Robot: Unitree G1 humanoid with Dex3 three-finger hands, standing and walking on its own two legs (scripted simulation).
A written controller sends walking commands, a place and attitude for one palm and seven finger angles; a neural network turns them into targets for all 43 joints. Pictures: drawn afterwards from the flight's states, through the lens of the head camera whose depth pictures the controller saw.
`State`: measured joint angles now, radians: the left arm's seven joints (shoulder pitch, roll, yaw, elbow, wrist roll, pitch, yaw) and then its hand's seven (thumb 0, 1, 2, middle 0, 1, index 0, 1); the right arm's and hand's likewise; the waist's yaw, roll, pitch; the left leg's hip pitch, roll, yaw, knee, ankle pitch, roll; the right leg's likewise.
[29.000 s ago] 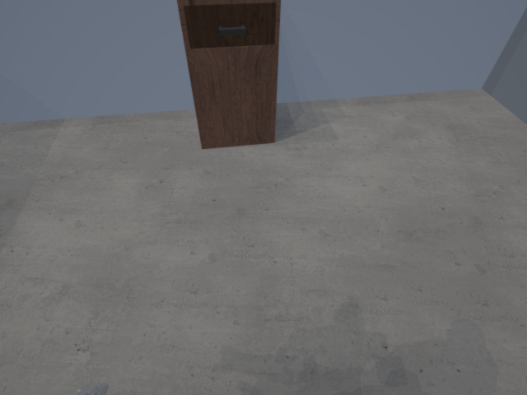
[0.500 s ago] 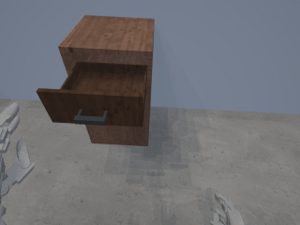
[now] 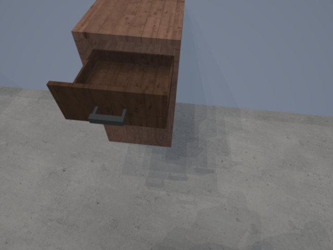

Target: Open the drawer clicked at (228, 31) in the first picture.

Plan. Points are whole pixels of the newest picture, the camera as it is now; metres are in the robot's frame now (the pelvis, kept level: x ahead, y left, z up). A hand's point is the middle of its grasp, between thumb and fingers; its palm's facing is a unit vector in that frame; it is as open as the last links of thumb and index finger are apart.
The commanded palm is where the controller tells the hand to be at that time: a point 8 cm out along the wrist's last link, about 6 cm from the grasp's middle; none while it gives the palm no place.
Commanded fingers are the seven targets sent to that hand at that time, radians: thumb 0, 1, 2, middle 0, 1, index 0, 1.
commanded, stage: let the arm hang, fingers relaxed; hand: left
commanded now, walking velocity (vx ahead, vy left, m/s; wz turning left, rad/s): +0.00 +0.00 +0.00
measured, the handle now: (108, 115) +0.54 +0.24 -0.07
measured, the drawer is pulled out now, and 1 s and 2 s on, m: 0.30 0.30 0.30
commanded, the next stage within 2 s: look to check the result in 0.62 s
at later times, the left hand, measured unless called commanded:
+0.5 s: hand out of the picture -0.02 +0.15 -0.18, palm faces +0.04 -0.99 -0.16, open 7.4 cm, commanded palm none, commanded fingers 0.00 0.90 0.90 -0.20 -0.30 -0.20 -0.30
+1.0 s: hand out of the picture -0.03 +0.15 -0.17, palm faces +0.05 -0.98 -0.17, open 7.4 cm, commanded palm none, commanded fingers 0.00 0.90 0.90 -0.20 -0.30 -0.20 -0.30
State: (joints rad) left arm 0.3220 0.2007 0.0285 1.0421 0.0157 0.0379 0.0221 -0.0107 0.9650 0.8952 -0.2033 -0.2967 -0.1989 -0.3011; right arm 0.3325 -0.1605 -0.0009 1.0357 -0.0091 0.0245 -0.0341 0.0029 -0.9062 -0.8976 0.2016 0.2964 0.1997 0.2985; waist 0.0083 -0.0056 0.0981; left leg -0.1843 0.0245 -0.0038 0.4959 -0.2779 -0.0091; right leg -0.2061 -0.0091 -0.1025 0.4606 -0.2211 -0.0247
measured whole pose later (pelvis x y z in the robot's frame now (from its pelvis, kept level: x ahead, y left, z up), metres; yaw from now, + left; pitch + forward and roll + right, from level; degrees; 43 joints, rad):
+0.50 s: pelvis -0.01 +0.00 +0.00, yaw -1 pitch -2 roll +0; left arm 0.31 0.10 0.02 1.12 0.02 0.01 0.03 0.01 0.92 0.90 -0.20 -0.30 -0.20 -0.30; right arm 0.35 -0.08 -0.01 1.11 -0.01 0.00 -0.04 0.00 -0.91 -0.90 0.20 0.30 0.20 0.30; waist -0.01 0.01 0.05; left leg -0.17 0.02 0.02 0.47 -0.25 -0.01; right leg -0.22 -0.02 -0.08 0.46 -0.21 -0.02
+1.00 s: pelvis -0.01 +0.00 +0.00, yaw -1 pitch -2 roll +0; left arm 0.31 0.11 0.03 1.14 0.01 0.00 0.03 0.01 0.91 0.90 -0.20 -0.30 -0.20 -0.30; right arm 0.34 -0.09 -0.01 1.12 -0.01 0.00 -0.05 0.00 -0.91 -0.90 0.20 0.30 0.20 0.30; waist 0.00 0.01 0.07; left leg -0.16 0.02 0.01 0.45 -0.25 -0.01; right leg -0.21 -0.01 -0.09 0.46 -0.21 -0.03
